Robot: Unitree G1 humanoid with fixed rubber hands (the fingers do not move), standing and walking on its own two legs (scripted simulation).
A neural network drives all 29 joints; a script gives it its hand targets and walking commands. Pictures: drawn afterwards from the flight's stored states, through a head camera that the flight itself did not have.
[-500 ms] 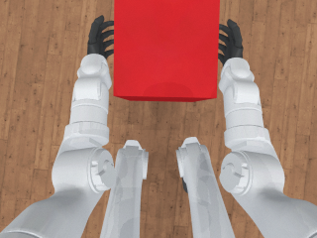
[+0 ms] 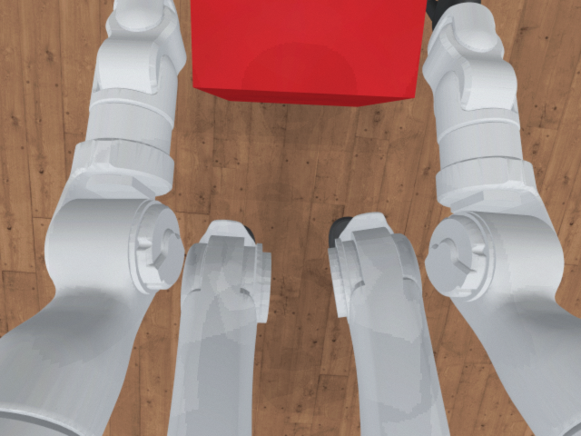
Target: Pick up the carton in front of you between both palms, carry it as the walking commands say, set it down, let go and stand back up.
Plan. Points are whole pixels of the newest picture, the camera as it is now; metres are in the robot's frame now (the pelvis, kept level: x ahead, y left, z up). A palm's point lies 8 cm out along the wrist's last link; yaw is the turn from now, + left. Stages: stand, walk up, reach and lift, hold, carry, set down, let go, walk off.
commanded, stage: set down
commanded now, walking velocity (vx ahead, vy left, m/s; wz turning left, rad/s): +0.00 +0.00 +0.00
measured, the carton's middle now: (302, 13) +0.55 -0.02 -0.24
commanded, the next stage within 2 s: none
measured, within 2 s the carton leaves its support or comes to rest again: rests again in 0.46 s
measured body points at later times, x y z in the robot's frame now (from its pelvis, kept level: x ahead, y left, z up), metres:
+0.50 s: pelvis +0.00 +0.00 -0.03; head +0.37 +0.00 +0.23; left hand +0.56 +0.14 -0.20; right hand +0.53 -0.17 -0.20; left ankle +0.10 +0.11 -0.37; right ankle +0.10 -0.12 -0.37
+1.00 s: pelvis -0.01 +0.00 -0.04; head +0.36 +0.01 +0.22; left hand +0.56 +0.14 -0.21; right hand +0.54 -0.17 -0.21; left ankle +0.10 +0.11 -0.37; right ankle +0.10 -0.12 -0.37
